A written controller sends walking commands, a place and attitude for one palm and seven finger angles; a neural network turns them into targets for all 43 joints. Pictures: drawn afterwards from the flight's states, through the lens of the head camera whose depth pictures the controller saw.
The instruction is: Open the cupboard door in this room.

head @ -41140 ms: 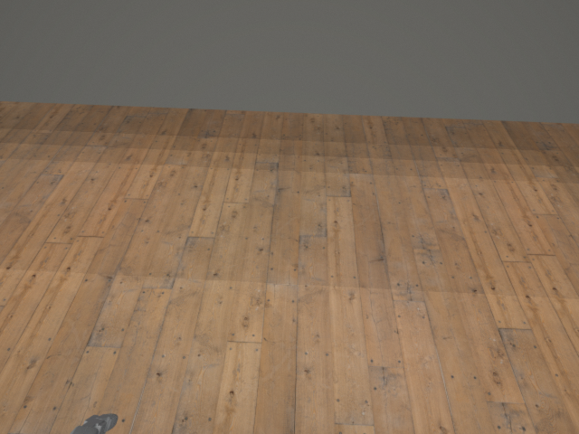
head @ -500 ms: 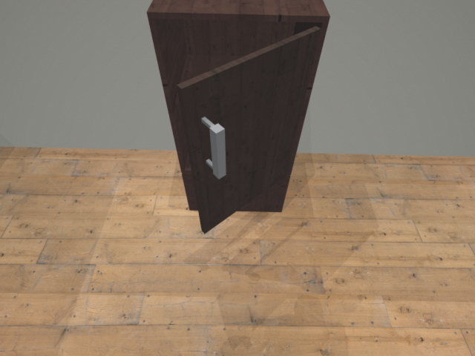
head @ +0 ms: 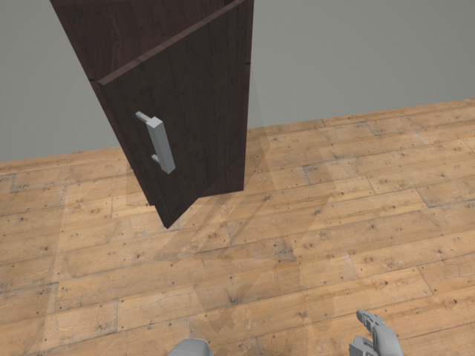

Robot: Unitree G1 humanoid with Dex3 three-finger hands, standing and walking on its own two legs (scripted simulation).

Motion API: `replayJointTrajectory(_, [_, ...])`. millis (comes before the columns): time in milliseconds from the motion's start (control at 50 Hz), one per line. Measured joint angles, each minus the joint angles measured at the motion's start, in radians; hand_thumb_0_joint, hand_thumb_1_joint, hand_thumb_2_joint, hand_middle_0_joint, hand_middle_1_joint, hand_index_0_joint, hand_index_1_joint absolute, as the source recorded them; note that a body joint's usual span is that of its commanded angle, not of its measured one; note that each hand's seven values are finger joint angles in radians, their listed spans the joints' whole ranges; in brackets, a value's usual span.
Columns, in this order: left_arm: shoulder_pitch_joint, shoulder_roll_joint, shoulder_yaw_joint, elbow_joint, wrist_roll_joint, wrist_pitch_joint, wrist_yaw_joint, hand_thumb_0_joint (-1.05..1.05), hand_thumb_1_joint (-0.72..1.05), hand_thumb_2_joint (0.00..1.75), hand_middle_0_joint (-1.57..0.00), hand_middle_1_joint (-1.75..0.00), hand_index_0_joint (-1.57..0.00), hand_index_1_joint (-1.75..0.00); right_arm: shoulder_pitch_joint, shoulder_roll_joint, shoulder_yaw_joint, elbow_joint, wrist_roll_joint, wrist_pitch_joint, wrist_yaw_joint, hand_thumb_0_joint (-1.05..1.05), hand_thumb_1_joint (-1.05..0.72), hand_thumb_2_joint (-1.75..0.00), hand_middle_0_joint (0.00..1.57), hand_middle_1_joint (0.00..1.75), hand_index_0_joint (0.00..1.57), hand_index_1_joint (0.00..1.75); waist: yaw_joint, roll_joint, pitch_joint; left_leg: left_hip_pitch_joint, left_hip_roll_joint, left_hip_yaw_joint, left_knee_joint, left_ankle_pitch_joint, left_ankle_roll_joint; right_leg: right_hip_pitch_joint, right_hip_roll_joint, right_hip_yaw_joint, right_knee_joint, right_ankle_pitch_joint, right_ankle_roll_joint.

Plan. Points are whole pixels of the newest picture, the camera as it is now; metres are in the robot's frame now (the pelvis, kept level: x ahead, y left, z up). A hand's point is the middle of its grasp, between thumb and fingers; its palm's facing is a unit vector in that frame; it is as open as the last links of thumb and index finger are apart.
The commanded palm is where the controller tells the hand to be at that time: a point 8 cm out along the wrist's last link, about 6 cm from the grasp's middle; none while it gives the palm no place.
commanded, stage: walk to a spot facing it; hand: left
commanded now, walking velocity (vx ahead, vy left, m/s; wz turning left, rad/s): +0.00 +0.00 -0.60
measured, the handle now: (155, 143) +0.52 +0.25 -0.02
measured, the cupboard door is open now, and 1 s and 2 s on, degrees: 41 41 41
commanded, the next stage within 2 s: none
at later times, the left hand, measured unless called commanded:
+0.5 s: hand (168, 330) +0.17 +0.16 -0.17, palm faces -0.32 -0.91 -0.27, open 7.4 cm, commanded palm none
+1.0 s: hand (206, 310) +0.21 +0.09 -0.16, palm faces -0.59 -0.78 -0.20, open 7.4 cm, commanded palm none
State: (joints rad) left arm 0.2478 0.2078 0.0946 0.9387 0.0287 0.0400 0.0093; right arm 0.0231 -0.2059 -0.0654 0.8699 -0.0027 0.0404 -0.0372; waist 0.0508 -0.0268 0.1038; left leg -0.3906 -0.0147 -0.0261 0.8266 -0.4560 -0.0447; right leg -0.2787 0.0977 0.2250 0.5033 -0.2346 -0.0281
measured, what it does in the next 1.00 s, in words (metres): steps on the spot, turning right: left foot, then right foot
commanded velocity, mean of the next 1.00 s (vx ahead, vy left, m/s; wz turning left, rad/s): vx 0.02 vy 0.00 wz -0.60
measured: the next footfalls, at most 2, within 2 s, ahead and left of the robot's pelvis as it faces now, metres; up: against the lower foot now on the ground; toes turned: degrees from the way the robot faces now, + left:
left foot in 0.08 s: +0.04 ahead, +0.14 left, +0.00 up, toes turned -5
right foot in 0.40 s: +0.01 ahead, -0.15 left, +0.00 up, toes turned -19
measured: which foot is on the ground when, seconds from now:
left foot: up 0.00-0.06, down 0.08-0.40, up 0.42-0.68, down 0.70-1.00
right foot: down 0.00-0.06, up 0.08-0.38, down 0.40-0.70, up 0.72-1.00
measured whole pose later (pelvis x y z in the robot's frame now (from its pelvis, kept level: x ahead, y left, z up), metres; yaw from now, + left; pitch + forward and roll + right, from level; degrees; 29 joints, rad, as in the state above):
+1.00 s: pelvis +0.00 -0.01 +0.00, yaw -38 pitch +1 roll -2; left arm 0.14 0.23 0.09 0.88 0.02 0.07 -0.04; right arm 0.27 -0.17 -0.03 0.91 -0.03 0.01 -0.02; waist -0.01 0.01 0.09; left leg -0.24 0.15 0.20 0.52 -0.29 -0.03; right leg -0.39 -0.03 -0.07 0.80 -0.44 0.03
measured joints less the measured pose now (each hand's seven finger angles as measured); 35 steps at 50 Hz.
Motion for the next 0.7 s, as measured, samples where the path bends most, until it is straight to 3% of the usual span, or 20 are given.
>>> replayJointTrajectory(40, [-0.001, 0.009, 0.002, -0.009, -0.004, 0.006, -0.002, 0.01, 0.91, 0.90, -0.20, -0.30, -0.21, -0.30, 0.002, 0.007, 0.009, -0.015, 0.003, -0.012, -0.001, 0.00, -0.91, -0.90, 0.19, 0.30, 0.20, 0.30, -0.002, -0.009, -0.009, 0.054, -0.004, -0.004, -0.150, 0.068, 0.006, -0.014, 0.010, 0.019, 0.018, -0.006, 0.013])
replayJointTrajectory(80, [-0.001, 0.014, 0.002, -0.021, -0.011, 0.013, -0.008, 0.01, 0.91, 0.90, -0.20, -0.30, -0.21, -0.30, 0.025, 0.000, 0.018, -0.033, -0.003, -0.031, -0.001, 0.00, -0.91, -0.90, 0.20, 0.30, 0.20, 0.30, -0.014, 0.012, -0.030, 0.099, 0.026, -0.025, -0.290, 0.144, 0.042, -0.064, 0.036, -0.001, 0.103, -0.087, 0.023])
replayJointTrajectory(120, [-0.028, 0.037, 0.007, -0.029, -0.007, 0.018, -0.019, 0.01, 0.91, 0.90, -0.20, -0.30, -0.21, -0.30, 0.043, 0.012, 0.029, -0.030, -0.017, -0.033, -0.003, 0.00, -0.91, -0.90, 0.20, 0.30, 0.20, 0.30, -0.005, -0.015, -0.013, 0.095, 0.027, 0.000, -0.259, 0.153, 0.048, -0.140, 0.007, -0.066, 0.306, -0.220, 0.042])
replayJointTrajectory(180, [-0.056, 0.059, 0.015, -0.043, -0.004, 0.017, -0.033, 0.01, 0.91, 0.90, -0.20, -0.30, -0.20, -0.30, 0.088, 0.022, 0.047, -0.023, -0.029, -0.028, -0.002, 0.00, -0.91, -0.90, 0.20, 0.30, 0.20, 0.30, 0.002, -0.026, 0.003, 0.127, 0.052, 0.032, -0.288, 0.163, 0.038, -0.231, -0.035, -0.148, 0.566, -0.230, 0.069])
replayJointTrajectory(220, [-0.065, 0.064, 0.014, -0.053, -0.007, 0.018, -0.040, 0.01, 0.91, 0.90, -0.20, -0.30, -0.20, -0.30, 0.115, 0.023, 0.051, -0.015, -0.031, -0.024, -0.002, 0.00, -0.91, -0.90, 0.20, 0.30, 0.20, 0.30, 0.001, -0.017, 0.010, 0.150, 0.074, 0.054, -0.313, 0.171, 0.034, -0.250, -0.069, -0.187, 0.611, -0.215, 0.081])
replayJointTrajectory(340, [-0.088, 0.060, -0.001, -0.061, -0.010, 0.023, -0.055, 0.01, 0.91, 0.90, -0.20, -0.30, -0.20, -0.30, 0.183, 0.000, 0.035, 0.011, -0.032, -0.019, 0.007, 0.00, -0.91, -0.90, 0.20, 0.30, 0.21, 0.30, -0.032, 0.023, 0.022, 0.178, 0.140, 0.139, -0.300, 0.144, 0.010, -0.155, -0.125, -0.260, 0.335, -0.183, 0.069])
replayJointTrajectory(400, [-0.095, 0.062, -0.011, -0.069, -0.009, 0.009, -0.059, 0.01, 0.91, 0.90, -0.20, -0.30, -0.20, -0.30, 0.223, -0.023, 0.022, 0.020, -0.027, -0.011, 0.013, 0.00, -0.91, -0.90, 0.20, 0.30, 0.21, 0.30, -0.050, 0.036, 0.017, 0.150, 0.168, 0.174, -0.208, 0.087, -0.015, -0.051, -0.127, -0.280, 0.128, -0.049, 0.039])
replayJointTrajectory(420, [-0.096, 0.064, -0.012, -0.072, -0.007, -0.003, -0.054, 0.01, 0.91, 0.90, -0.20, -0.30, -0.20, -0.30, 0.230, -0.032, 0.017, 0.026, -0.022, -0.005, 0.015, 0.00, -0.91, -0.90, 0.20, 0.30, 0.21, 0.30, -0.051, 0.033, 0.012, 0.116, 0.168, 0.174, -0.127, 0.031, -0.019, -0.048, -0.124, -0.264, 0.104, -0.045, 0.027])
replayJointTrajectory(460, [-0.111, 0.047, -0.019, -0.069, -0.008, -0.014, -0.039, 0.01, 0.91, 0.90, -0.20, -0.30, -0.20, -0.30, 0.213, -0.059, 0.006, 0.046, -0.015, 0.016, 0.010, 0.00, -0.91, -0.90, 0.20, 0.30, 0.20, 0.30, -0.060, 0.057, 0.034, 0.037, 0.147, 0.107, 0.078, -0.073, -0.016, -0.069, -0.103, -0.249, 0.145, -0.070, 0.019])
replayJointTrajectory(520, [-0.112, 0.031, -0.023, -0.070, -0.007, -0.009, -0.018, 0.01, 0.91, 0.90, -0.20, -0.30, -0.20, -0.30, 0.192, -0.070, -0.002, 0.060, -0.010, 0.028, 0.006, 0.01, -0.91, -0.90, 0.20, 0.30, 0.20, 0.30, -0.066, 0.052, 0.047, -0.046, 0.108, 0.067, 0.249, -0.059, -0.020, -0.059, -0.086, -0.216, 0.119, -0.056, 0.018])
replayJointTrajectory(600, [-0.100, 0.022, -0.028, -0.062, -0.002, 0.002, -0.012, 0.01, 0.91, 0.90, -0.20, -0.30, -0.20, -0.30, 0.178, -0.055, -0.002, 0.045, -0.008, 0.020, 0.009, 0.01, -0.91, -0.90, 0.19, 0.30, 0.20, 0.30, -0.068, 0.020, 0.034, -0.060, 0.077, 0.068, 0.165, -0.015, -0.024, -0.046, -0.073, -0.166, 0.071, -0.020, 0.020])
replayJointTrajectory(700, [-0.088, 0.018, -0.027, -0.058, -0.005, 0.020, -0.021, 0.01, 0.91, 0.90, -0.20, -0.30, -0.21, -0.30, 0.188, -0.025, 0.012, 0.014, -0.006, -0.011, 0.011, 0.00, -0.91, -0.90, 0.19, 0.30, 0.20, 0.30, -0.070, 0.000, -0.002, 0.043, 0.050, 0.064, -0.161, 0.078, -0.006, -0.070, -0.045, -0.115, 0.087, -0.021, 0.040])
